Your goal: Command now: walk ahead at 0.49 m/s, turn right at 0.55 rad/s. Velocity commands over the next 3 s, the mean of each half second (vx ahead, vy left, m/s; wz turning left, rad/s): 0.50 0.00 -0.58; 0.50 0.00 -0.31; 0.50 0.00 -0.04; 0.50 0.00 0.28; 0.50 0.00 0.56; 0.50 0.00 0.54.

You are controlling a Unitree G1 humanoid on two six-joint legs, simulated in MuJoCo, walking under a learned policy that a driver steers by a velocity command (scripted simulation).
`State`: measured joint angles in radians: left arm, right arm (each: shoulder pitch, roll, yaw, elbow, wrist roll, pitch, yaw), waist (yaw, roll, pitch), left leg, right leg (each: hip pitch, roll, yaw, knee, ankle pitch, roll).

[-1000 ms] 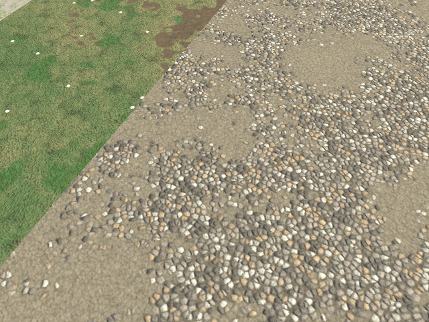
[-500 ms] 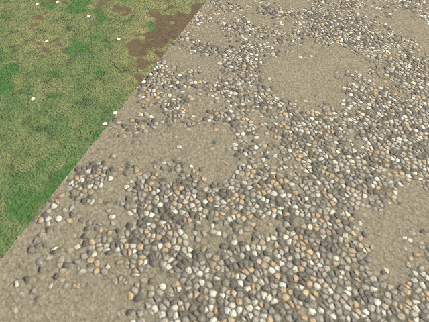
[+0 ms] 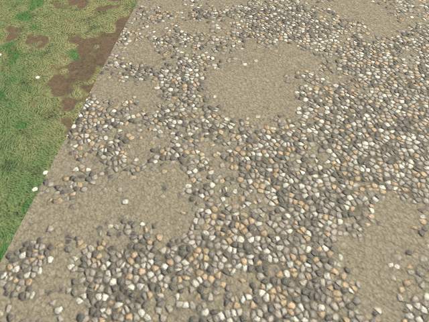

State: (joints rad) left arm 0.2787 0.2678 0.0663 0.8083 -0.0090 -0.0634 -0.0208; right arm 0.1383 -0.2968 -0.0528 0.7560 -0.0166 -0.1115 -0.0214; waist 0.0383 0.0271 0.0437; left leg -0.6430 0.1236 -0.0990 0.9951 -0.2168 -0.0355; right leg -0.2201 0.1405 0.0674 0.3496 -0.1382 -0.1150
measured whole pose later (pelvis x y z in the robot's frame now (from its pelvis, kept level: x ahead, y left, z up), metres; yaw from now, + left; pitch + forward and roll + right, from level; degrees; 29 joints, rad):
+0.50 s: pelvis +0.28 +0.05 +0.00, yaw -18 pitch +1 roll +2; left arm 0.21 0.32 0.08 0.68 -0.02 -0.02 -0.01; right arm 0.30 -0.26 -0.06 0.81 -0.01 -0.10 0.00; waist -0.05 -0.05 0.02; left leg -0.13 -0.02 0.11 0.31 -0.20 0.03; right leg -0.66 -0.08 0.06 1.06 -0.23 0.01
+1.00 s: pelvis +0.52 -0.11 +0.00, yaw -27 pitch +1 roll -1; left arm 0.32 0.26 0.06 0.74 0.00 -0.07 -0.02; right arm 0.18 -0.31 -0.05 0.80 0.01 -0.08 0.00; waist 0.03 0.04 0.02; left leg -0.65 0.14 -0.03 1.02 -0.21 -0.03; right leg -0.16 0.08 -0.02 0.31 -0.17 -0.08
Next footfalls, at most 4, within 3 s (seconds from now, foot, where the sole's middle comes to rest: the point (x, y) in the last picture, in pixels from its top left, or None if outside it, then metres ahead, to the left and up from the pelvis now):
0.24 left None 0.33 0.15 -0.78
0.74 right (301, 307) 0.52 -0.20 -0.78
1.28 left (271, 202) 0.90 -0.12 -0.78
1.80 right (359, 171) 1.05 -0.47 -0.78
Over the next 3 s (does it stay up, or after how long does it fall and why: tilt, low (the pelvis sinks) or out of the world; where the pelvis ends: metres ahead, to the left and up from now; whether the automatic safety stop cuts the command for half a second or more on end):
stays up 1.59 -0.36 0.00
